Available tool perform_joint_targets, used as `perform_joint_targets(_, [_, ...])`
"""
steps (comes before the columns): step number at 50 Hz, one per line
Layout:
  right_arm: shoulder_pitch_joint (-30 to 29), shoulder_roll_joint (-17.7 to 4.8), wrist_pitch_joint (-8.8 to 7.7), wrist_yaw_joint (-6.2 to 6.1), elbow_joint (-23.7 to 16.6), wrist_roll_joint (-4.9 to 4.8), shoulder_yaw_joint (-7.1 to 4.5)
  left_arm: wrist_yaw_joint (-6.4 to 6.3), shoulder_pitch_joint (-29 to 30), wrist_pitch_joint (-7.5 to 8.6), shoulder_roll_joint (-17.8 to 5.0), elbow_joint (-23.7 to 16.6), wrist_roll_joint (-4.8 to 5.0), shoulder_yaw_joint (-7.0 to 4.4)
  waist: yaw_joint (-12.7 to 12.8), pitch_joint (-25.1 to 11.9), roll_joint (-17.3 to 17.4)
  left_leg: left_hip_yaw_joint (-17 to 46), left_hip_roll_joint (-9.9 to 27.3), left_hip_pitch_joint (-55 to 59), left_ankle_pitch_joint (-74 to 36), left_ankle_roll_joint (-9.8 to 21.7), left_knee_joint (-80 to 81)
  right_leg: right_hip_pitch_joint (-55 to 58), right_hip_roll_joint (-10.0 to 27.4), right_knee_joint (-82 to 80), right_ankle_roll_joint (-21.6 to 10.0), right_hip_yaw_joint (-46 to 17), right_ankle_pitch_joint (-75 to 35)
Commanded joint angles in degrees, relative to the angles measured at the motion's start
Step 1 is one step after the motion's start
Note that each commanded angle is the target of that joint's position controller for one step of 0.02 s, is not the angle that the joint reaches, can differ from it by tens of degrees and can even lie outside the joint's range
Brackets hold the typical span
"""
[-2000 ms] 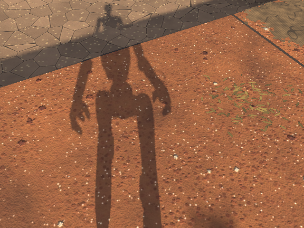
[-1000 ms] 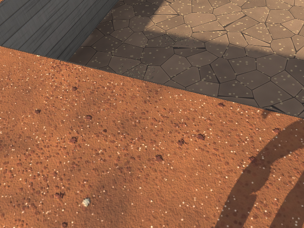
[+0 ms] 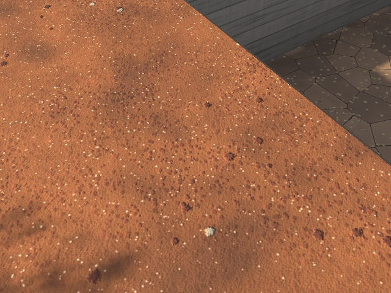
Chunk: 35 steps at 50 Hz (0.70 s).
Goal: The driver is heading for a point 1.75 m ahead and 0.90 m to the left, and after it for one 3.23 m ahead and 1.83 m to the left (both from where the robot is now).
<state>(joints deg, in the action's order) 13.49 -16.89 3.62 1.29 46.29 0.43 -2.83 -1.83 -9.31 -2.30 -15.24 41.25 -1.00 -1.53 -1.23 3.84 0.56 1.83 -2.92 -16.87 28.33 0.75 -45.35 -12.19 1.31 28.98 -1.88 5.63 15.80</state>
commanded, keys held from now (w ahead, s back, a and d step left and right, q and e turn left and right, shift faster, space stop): q+shift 0.86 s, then shift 0.06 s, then w+shift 0.04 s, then w+e+shift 0.04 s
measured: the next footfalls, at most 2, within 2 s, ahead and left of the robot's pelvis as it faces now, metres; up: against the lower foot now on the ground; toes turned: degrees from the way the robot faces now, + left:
left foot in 0.14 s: +0.01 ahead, +0.11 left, +0.00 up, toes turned +8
right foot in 0.76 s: +0.16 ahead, +0.00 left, +0.00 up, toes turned +50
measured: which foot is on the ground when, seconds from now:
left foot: up 0.00-0.12, down 0.14-0.76, up 0.78-1.00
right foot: down 0.00-0.14, up 0.16-0.74, down 0.76-1.00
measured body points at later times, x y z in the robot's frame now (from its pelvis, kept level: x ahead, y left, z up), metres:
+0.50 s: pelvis -0.01 +0.05 +0.01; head +0.02 +0.09 +0.45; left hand +0.02 +0.37 -0.11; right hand +0.19 -0.19 -0.09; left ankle -0.03 +0.10 -0.74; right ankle +0.09 -0.10 -0.67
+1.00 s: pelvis +0.05 +0.03 +0.01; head +0.09 +0.04 +0.46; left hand -0.08 +0.32 -0.08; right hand +0.35 -0.09 -0.12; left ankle -0.07 +0.10 -0.65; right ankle +0.13 -0.03 -0.74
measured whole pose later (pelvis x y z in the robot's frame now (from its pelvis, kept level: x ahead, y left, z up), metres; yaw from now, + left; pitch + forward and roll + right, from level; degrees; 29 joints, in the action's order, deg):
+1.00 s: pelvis +0.05 +0.03 +0.01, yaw +51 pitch +0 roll +1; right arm 13.9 -22.1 4.1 3.3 43.1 1.4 -4.8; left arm -1.4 -9.9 -1.0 -16.9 39.5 -1.5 -1.0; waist 0.2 3.9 2.9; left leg 7.2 -4.8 -26.5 22.1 -2.0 -62.4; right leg -10.9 0.0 22.9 -2.3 1.5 12.3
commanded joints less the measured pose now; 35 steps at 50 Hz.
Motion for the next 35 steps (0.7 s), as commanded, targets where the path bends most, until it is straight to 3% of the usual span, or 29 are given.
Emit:
perform_joint_targets(1, [-2.8, -3.3, -0.32, 0.67, -5.0, -0.48, -1.07, -0.17, -1.0, -0.01, -9.8, -2.4, -0.84, -3.07, 2.5, -3.6, -7.8, -2.7, 2.1, -5.9, 1.6, -1.2, -2.6, 6.8, 16.6, -8.0, -10.1, -9.0, -25.9])
perform_joint_targets(4, [-1.8, -4.2, -0.2, 1.36, -6.0, -0.98, -1.5, 0.43, 0.9, -0.04, -10.7, -2.7, -0.72, -3.53, 2.4, -5.6, -9.9, -5.2, 1.9, -1.0, -2.1, -0.5, 3.8, 5.9, 16.5, -5.5, -7.8, -4.9, -23.8])
perform_joint_targets(6, [0.4, -4.2, -0.45, 1.16, -6.0, -0.6, -1.75, 0.84, 2.1, 0.04, -11.2, -2.6, -0.01, -3.86, 0.5, -6.6, -8.0, -6.2, 0.9, 5.5, -9.7, 1.0, 13.0, 2.3, 16.3, 0.0, -4.3, -1.3, -17.4])
perform_joint_targets(7, [2.1, -5.7, -0.91, 0.64, -5.7, 0.18, -2.33, 1.07, 0.8, 0.1, -10.7, -2.0, -0.04, -3.9, -0.7, -6.1, -3.0, -0.7, 1.5, 10.1, -14.9, 2.3, 20.0, -3.0, 14.2, 7.3, -0.8, 1.4, -8.4])
perform_joint_targets(8, [3.1, -13.1, -1.76, -0.18, -6.6, 1.03, -3.92, 1.45, -0.9, -0.31, -7.6, -3.2, -0.52, -3.18, -0.3, -3.8, 13.6, 21.0, 14.7, 13.4, -25.1, 5.9, 29.6, -15.3, 6.7, 23.1, 3.5, 6.1, 12.7])
perform_joint_targets(9, [7.2, -18.1, -1.91, 0.12, -6.6, 0.67, -5.39, 0.53, 5.7, -1.32, -6.2, -7.6, -0.64, -2.31, -2.7, -3.2, 15.9, 35.2, 22.6, 10.5, -38.3, 14.8, 29.2, -23.6, -1.6, 30.9, 4.6, -3.0, 24.3])
perform_joint_targets(10, [7.9, -16.0, -1.97, 0.09, -6.3, 0.3, -5.25, 0.13, 5.8, -1.64, -7.2, -6.9, -0.39, -2.34, -2.5, -3.2, 8.8, 31.7, 21.4, 12.3, -37.8, 16.9, 28.1, -24.7, 0.1, 35.3, 4.2, -7.7, 21.6])
perform_joint_targets(11, [4.9, -13.5, -1.77, -0.4, -6.6, -0.08, -4.58, 0.14, 5.0, -1.32, -7.8, -6.0, 0.28, -2.55, -0.9, -1.5, 5.7, 26.5, 18.1, 11.7, -35.6, 15.9, 27.3, -25.1, 1.3, 35.7, 3.8, -8.7, 15.9])
perform_joint_targets(12, [1.5, -11.9, -1.41, -0.9, -7.3, -0.14, -4.11, 0.25, 4.7, -0.61, -8.2, -5.3, 0.34, -2.7, 0.4, -0.9, 4.6, 22.7, 14.2, 11.7, -33.9, 13.4, 27.2, -24.8, 2.1, 33.7, 3.6, -9.1, 10.6])
perform_joint_targets(14, [0.1, -10.2, -1.3, -1.34, -8.1, -0.55, -3.64, 0.7, 3.0, -0.18, -9.1, -4.1, -0.79, -3.0, 0.7, -4.3, 5.3, 20.0, 11.0, 14.2, -41.0, 11.6, 25.8, -23.1, 1.4, 34.0, 4.1, -8.7, 6.1])
perform_joint_targets(17, [3.0, -11.1, -1.52, -0.98, -7.9, -0.83, -4.15, 1.16, 2.8, -0.68, -8.1, -4.4, -0.4, -2.71, 0.2, -6.4, 2.6, 21.2, 10.0, 16.3, -41.8, 10.7, 25.0, -23.6, 0.4, 32.3, 4.7, -9.1, 4.4])
perform_joint_targets(22, [4.9, -12.1, -1.19, -1.26, -8.1, -0.19, -4.65, 0.63, 5.3, -0.92, -8.4, -5.5, -0.46, -2.58, -1.3, -5.0, 4.8, 27.4, 8.5, 15.9, -32.5, 10.4, 25.3, -25.4, -1.3, 25.9, 5.1, -11.0, 4.0])
perform_joint_targets(27, [5.3, -13.2, -1.27, -1.27, -8.3, 0.27, -5.02, 0.16, 6.8, -0.11, -9.4, -6.0, -0.17, -2.48, -1.6, -5.2, 5.2, 33.6, 7.8, 14.9, -33.1, 10.6, 23.8, -23.9, -3.3, 21.4, 4.2, -13.2, 4.2])
perform_joint_targets(32, [4.3, -13.9, -1.16, -1.09, -8.3, 0.57, -5.19, -0.11, 7.7, 0.96, -10.1, -6.5, 0.5, -2.1, -1.5, -5.4, 5.7, 37.8, 6.1, 12.1, -38.9, 10.1, 21.7, -17.5, -5.5, 15.7, 3.0, -14.1, 4.5])
perform_joint_targets(35, [2.1, -14.0, -1.11, -0.91, -8.6, 0.64, -5.19, -0.45, 5.7, 1.46, -10.5, -6.2, 1.02, -2.03, 0.0, -5.3, 6.6, 40.1, 4.1, 8.3, -37.6, 7.7, 21.4, -8.6, -6.7, 7.2, 2.8, -14.3, 3.9])
Velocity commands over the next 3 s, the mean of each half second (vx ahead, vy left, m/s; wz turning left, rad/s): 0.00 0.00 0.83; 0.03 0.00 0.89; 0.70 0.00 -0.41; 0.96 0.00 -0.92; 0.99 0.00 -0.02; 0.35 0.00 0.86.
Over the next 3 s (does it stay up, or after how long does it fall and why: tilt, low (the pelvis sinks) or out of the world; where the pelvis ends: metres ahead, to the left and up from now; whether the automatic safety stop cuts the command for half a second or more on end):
stays up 1.30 0.46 -0.02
